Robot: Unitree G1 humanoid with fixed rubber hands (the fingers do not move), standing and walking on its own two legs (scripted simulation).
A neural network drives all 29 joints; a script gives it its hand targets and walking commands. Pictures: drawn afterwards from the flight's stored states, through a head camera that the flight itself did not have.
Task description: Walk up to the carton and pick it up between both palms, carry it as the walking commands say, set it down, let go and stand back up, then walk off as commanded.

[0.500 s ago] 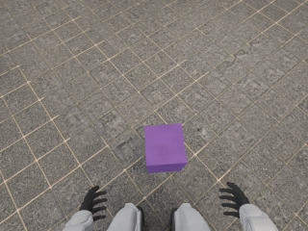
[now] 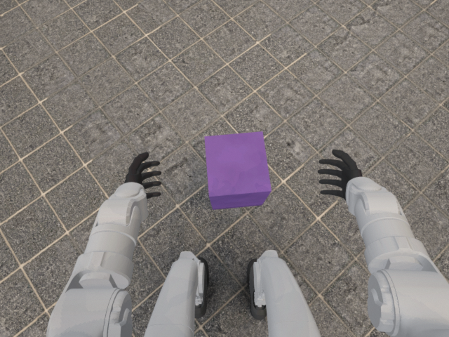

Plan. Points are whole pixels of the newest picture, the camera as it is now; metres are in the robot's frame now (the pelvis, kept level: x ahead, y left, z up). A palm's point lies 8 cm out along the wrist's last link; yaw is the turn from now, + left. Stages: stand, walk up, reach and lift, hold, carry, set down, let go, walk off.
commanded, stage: reach and lift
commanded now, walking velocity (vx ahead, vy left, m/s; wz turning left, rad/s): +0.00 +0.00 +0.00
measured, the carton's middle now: (235, 173) +0.54 -0.04 -0.56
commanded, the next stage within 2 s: none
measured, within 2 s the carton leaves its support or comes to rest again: neither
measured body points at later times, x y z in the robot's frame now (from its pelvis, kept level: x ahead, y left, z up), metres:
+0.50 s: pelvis +0.04 -0.01 -0.01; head +0.33 -0.02 +0.33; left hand +0.51 +0.17 -0.14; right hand +0.53 -0.23 -0.14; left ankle +0.10 +0.11 -0.65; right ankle +0.09 -0.11 -0.65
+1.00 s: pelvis +0.02 +0.00 -0.06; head +0.36 -0.02 +0.24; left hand +0.54 +0.16 -0.21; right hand +0.56 -0.23 -0.20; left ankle +0.10 +0.12 -0.65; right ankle +0.09 -0.11 -0.65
